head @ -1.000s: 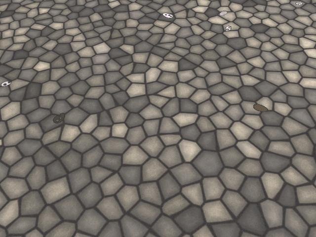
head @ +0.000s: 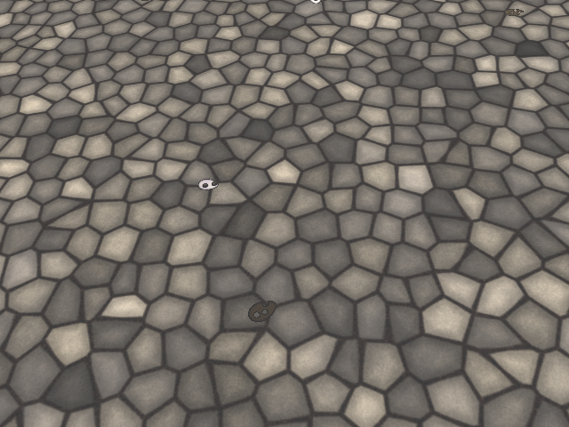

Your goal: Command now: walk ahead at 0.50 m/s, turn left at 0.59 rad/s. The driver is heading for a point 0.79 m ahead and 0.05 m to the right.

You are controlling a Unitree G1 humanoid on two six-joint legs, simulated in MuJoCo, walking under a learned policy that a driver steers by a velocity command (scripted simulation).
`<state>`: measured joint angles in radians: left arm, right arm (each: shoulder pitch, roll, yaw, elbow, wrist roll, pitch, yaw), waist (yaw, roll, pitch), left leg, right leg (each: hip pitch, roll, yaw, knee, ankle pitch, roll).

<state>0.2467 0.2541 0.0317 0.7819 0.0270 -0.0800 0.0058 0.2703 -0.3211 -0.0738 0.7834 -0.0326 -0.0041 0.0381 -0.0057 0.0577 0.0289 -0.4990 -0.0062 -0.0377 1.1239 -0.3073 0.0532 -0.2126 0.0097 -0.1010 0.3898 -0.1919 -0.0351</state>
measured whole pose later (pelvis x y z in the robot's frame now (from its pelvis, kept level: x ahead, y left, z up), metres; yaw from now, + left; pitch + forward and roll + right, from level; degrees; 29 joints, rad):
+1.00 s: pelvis +0.44 +0.06 -0.01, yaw -4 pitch +0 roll +1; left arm 0.20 0.26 0.07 0.82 0.00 0.01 0.00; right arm 0.17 -0.24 -0.03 0.82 -0.03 0.00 -0.03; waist 0.01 0.02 0.10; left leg -0.48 0.01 -0.01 1.19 -0.45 -0.02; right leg -0.37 0.12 -0.01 0.47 -0.09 -0.12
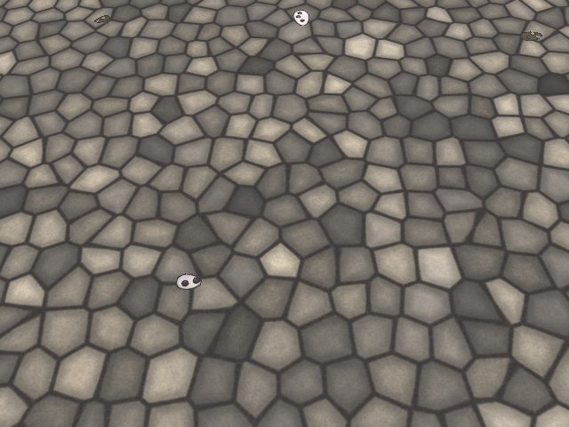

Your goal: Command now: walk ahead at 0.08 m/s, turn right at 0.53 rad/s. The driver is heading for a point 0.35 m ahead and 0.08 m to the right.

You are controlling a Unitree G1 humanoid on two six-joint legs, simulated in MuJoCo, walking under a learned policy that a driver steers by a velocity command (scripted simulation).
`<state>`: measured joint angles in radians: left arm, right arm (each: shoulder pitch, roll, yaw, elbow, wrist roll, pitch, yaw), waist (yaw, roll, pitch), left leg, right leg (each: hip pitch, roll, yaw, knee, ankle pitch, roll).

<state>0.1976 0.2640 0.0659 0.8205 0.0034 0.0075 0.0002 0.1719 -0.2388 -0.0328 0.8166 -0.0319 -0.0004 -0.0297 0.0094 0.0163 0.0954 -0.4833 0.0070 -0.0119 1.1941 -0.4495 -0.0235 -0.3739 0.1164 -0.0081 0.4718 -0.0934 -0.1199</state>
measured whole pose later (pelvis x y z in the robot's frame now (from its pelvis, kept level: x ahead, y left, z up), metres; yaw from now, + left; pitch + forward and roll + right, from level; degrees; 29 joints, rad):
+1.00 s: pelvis +0.18 -0.06 +0.01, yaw -31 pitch +1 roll +0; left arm 0.14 0.22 0.02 0.78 0.01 -0.02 0.00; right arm 0.26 -0.24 -0.03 0.84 -0.02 0.01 -0.01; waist -0.03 0.03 0.10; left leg -0.45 0.06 0.01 1.07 -0.42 -0.01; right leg -0.30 0.08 -0.03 0.43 -0.13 -0.09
